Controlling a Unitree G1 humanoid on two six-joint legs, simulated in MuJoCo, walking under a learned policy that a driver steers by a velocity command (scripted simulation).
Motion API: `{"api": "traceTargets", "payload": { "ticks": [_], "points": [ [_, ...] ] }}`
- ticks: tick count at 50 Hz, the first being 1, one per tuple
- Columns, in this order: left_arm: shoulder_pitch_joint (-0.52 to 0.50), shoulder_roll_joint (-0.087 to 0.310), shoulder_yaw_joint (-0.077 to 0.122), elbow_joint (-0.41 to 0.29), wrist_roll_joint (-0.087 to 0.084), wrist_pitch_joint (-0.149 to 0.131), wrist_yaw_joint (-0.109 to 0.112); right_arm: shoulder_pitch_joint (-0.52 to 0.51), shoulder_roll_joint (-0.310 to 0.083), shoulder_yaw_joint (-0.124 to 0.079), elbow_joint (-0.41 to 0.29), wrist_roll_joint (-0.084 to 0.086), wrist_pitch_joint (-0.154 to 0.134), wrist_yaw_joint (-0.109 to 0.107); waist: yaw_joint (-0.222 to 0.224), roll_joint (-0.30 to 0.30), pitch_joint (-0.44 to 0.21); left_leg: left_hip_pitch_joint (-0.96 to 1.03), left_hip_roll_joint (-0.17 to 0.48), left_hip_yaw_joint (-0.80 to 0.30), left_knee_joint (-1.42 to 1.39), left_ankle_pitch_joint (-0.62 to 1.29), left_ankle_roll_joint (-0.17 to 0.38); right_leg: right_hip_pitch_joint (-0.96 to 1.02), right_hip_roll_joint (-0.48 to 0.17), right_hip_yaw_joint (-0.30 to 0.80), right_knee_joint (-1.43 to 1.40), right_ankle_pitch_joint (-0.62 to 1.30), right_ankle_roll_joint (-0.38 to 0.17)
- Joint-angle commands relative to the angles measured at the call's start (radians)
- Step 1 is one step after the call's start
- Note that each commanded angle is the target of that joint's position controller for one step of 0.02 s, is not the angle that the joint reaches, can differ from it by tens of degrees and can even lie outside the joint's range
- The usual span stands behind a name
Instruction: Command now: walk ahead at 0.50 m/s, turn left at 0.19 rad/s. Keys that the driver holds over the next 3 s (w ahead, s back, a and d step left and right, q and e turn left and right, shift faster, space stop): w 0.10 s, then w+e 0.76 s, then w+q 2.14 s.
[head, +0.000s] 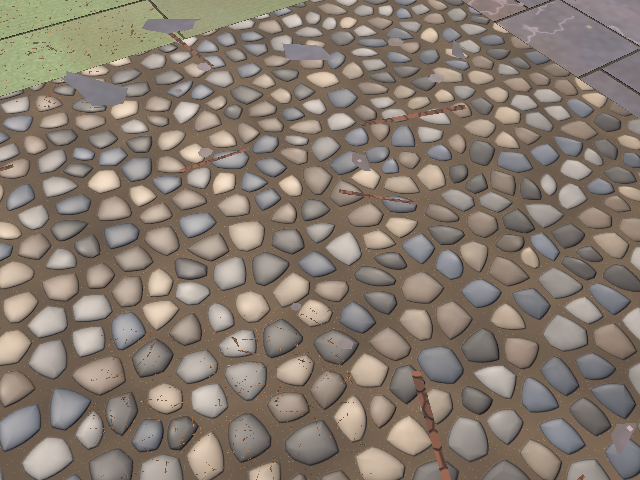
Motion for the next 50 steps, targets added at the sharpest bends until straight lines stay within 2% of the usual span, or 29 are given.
{"api": "traceTargets", "payload": {
  "ticks": [1,6,11,13,14,15,16,17,18,19,20,21,22,23,25,27,32,35,37,39,40,41,42,43,44,45,46,48,50],
  "points": [
    [0.009,0.056,0.017,-0.055,0.009,0.007,0.005,-0.021,-0.141,-0.034,-0.047,0.001,-0.026,-0.016,0.027,0.080,-0.028,0.037,0.264,-0.183,-0.179,0.378,0.166,-0.055,-0.016,0.009,-0.110,0.153,0.022],
    [-0.140,0.021,0.003,-0.090,-0.005,-0.008,-0.018,0.048,-0.157,-0.031,0.000,0.007,-0.017,-0.032,-0.038,0.100,0.012,0.103,0.246,-0.123,-0.192,0.261,0.109,-0.039,0.031,-0.022,-0.419,0.391,0.001],
    [-0.239,0.023,-0.005,-0.141,-0.020,-0.015,-0.055,0.104,-0.169,-0.035,0.055,0.003,-0.008,-0.035,-0.076,0.093,0.056,0.286,0.327,-0.108,-0.142,0.292,0.098,-0.119,0.058,-0.027,-0.519,0.306,-0.053],
    [-0.236,0.027,-0.005,-0.156,-0.021,-0.016,-0.070,0.094,-0.177,-0.038,0.064,0.003,0.000,-0.040,-0.061,0.101,0.045,0.339,0.346,-0.083,-0.090,0.425,0.078,-0.101,0.082,-0.037,-0.536,0.213,-0.085],
    [-0.207,0.039,0.000,-0.156,-0.019,-0.016,-0.074,0.074,-0.188,-0.040,0.060,0.001,0.004,-0.044,-0.039,0.114,0.018,0.344,0.341,-0.060,-0.043,0.578,0.063,-0.036,0.110,-0.058,-0.542,0.169,-0.103],
    [-0.152,0.061,0.010,-0.147,-0.016,-0.013,-0.073,0.060,-0.202,-0.043,0.056,-0.001,0.008,-0.048,-0.009,0.134,-0.034,0.349,0.332,-0.041,0.031,0.767,0.048,0.063,0.148,-0.090,-0.533,0.131,-0.121],
    [-0.038,0.093,0.029,-0.121,-0.012,-0.010,-0.068,0.038,-0.209,-0.042,0.049,-0.002,0.015,-0.052,0.057,0.132,-0.106,0.328,0.302,-0.003,0.180,0.918,0.026,0.224,0.192,-0.121,-0.556,0.141,-0.147],
    [0.108,0.142,0.052,-0.090,-0.010,-0.006,-0.058,0.027,-0.204,-0.037,0.035,-0.004,0.016,-0.059,0.126,0.107,-0.190,0.194,0.265,0.031,0.394,0.856,-0.008,0.473,0.169,-0.061,-0.568,0.211,-0.186],
    [0.231,0.252,0.080,-0.086,0.003,-0.002,-0.046,0.123,-0.122,-0.009,0.000,-0.024,-0.004,-0.055,0.112,-0.090,-0.340,-0.191,0.151,0.061,0.796,0.410,-0.076,0.888,-0.087,0.341,-0.547,0.242,-0.340],
    [0.260,0.216,0.070,-0.071,-0.016,-0.001,-0.048,0.149,-0.076,0.014,0.008,-0.026,-0.033,-0.037,0.100,-0.213,-0.446,-0.452,0.003,-0.072,1.015,-0.365,-0.107,1.074,-0.219,0.772,-0.729,0.099,-0.454],
    [0.235,0.153,0.053,-0.076,-0.017,0.005,-0.041,0.054,-0.166,-0.007,-0.016,0.010,-0.058,-0.020,0.131,-0.122,-0.342,-0.565,0.073,-0.159,1.071,-0.325,-0.087,1.019,-0.179,0.689,-0.766,-0.041,-0.387],
    [0.167,0.130,0.046,-0.095,-0.013,0.010,-0.035,-0.040,-0.172,-0.004,-0.049,0.028,-0.071,-0.015,0.117,-0.041,-0.210,-0.586,0.119,-0.138,1.020,-0.246,-0.075,0.865,-0.143,0.554,-0.784,-0.028,-0.345],
    [0.109,0.114,0.039,-0.109,-0.010,0.014,-0.035,-0.078,-0.162,-0.004,-0.058,0.011,-0.074,-0.019,0.078,0.050,-0.113,-0.554,0.153,-0.119,0.924,-0.196,-0.076,0.695,-0.104,0.459,-0.810,0.062,-0.322],
    [0.071,0.096,0.032,-0.125,-0.002,0.013,-0.033,-0.076,-0.167,-0.013,-0.060,-0.008,-0.066,-0.026,0.041,0.060,-0.078,-0.488,0.183,-0.116,0.847,-0.162,-0.084,0.584,-0.073,0.399,-0.833,0.157,-0.311],
    [0.041,0.096,0.033,-0.141,0.000,0.013,-0.029,-0.035,-0.146,-0.014,-0.062,-0.019,-0.045,-0.033,-0.004,0.015,-0.062,-0.413,0.195,-0.104,0.771,-0.142,-0.111,0.465,-0.033,0.347,-0.871,0.244,-0.318],
    [0.053,0.115,0.039,-0.136,-0.004,0.008,-0.021,-0.044,-0.123,-0.009,-0.068,-0.024,-0.029,-0.042,-0.009,-0.001,-0.051,-0.396,0.190,-0.080,0.682,-0.098,-0.144,0.392,-0.010,0.281,-0.882,0.316,-0.322],
    [0.126,0.141,0.049,-0.110,-0.021,0.024,0.003,-0.238,-0.080,0.008,-0.110,-0.017,-0.033,-0.040,0.065,-0.030,-0.034,-0.327,0.132,-0.068,0.318,0.208,-0.170,0.347,0.061,0.214,-0.853,0.221,-0.250],
    [0.175,0.146,0.051,-0.095,-0.027,0.037,0.008,-0.314,-0.097,0.003,-0.129,-0.001,-0.046,-0.026,0.094,-0.048,-0.037,-0.288,0.099,-0.081,0.209,0.233,-0.167,0.400,0.039,0.281,-0.807,0.151,-0.236],
    [0.186,0.140,0.051,-0.093,-0.028,0.044,0.011,-0.323,-0.125,-0.009,-0.136,0.003,-0.056,-0.019,0.086,-0.059,-0.042,-0.262,0.089,-0.101,0.147,0.175,-0.151,0.461,0.018,0.351,-0.754,0.112,-0.223],
    [0.165,0.138,0.053,-0.100,-0.024,0.050,0.013,-0.274,-0.147,-0.023,-0.127,0.008,-0.066,-0.016,0.048,-0.089,-0.049,-0.183,0.086,-0.098,0.106,0.104,-0.120,0.486,0.010,0.402,-0.693,0.116,-0.202],
    [0.152,0.116,0.047,-0.107,-0.022,0.052,0.012,-0.203,-0.161,-0.034,-0.109,0.006,-0.070,-0.020,0.007,-0.090,-0.074,-0.076,0.094,-0.086,0.062,0.106,-0.094,0.469,0.040,0.394,-0.634,0.126,-0.178],
    [0.140,0.066,0.029,-0.121,-0.015,0.048,0.009,-0.089,-0.198,-0.049,-0.096,-0.009,-0.074,-0.029,-0.049,-0.052,-0.167,0.130,0.194,-0.161,0.078,0.088,-0.041,0.396,0.088,0.340,-0.460,0.110,-0.143],
    [0.218,-0.001,0.008,-0.144,-0.018,0.039,0.008,0.041,-0.282,-0.070,-0.083,-0.029,-0.069,-0.038,-0.058,0.153,-0.310,0.485,0.415,-0.457,0.070,0.014,0.080,0.121,0.214,0.193,-0.138,-0.129,-0.074],
    [0.271,0.033,0.005,-0.163,-0.034,0.031,0.009,0.102,-0.277,-0.075,-0.047,-0.012,-0.054,-0.028,-0.044,0.378,-0.345,0.569,0.544,-0.793,-0.014,-0.222,0.168,-0.111,0.208,0.133,0.082,-0.384,-0.049],
    [0.229,0.112,0.024,-0.137,-0.036,0.032,0.011,0.072,-0.192,-0.053,-0.056,-0.003,-0.053,-0.025,-0.064,0.238,-0.218,0.463,0.493,-0.735,-0.051,-0.338,0.141,-0.167,0.157,0.161,0.173,-0.302,-0.039],
    [0.152,0.118,0.026,-0.143,-0.024,0.036,0.010,0.044,-0.154,-0.041,-0.051,-0.004,-0.046,-0.024,-0.066,0.155,-0.120,0.348,0.440,-0.594,-0.060,-0.285,0.109,-0.165,0.132,0.131,0.185,-0.219,-0.035],
    [0.102,0.103,0.024,-0.158,-0.011,0.033,0.007,0.005,-0.136,-0.031,-0.047,-0.009,-0.041,-0.019,-0.047,0.117,-0.054,0.238,0.389,-0.499,-0.083,-0.183,0.104,-0.145,0.113,0.108,0.147,-0.167,-0.033],
    [0.084,0.073,0.022,-0.169,-0.005,0.027,-0.003,-0.036,-0.115,-0.018,-0.039,-0.012,-0.037,-0.015,0.002,0.147,-0.003,0.105,0.324,-0.396,-0.132,-0.037,0.109,-0.072,0.067,0.072,0.049,-0.109,-0.031],
    [0.078,0.044,0.013,-0.169,0.001,0.023,-0.007,-0.037,-0.125,-0.020,-0.029,0.000,-0.038,-0.012,0.014,0.161,-0.014,0.066,0.296,-0.339,-0.152,0.090,0.131,-0.028,0.065,0.030,-0.052,-0.093,-0.020]
  ]
}}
